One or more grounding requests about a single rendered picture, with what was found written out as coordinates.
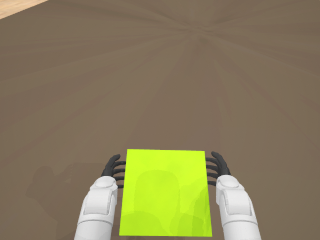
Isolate robot right forearm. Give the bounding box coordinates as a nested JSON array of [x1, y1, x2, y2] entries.
[[216, 175, 262, 240]]

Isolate left robot hand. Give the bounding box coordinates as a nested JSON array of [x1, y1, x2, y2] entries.
[[101, 154, 126, 189]]

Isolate right robot hand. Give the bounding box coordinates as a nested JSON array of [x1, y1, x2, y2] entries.
[[205, 151, 231, 186]]

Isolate robot left forearm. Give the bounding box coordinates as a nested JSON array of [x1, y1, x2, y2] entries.
[[74, 176, 118, 240]]

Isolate carton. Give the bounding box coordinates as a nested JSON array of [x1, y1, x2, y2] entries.
[[119, 149, 212, 237]]

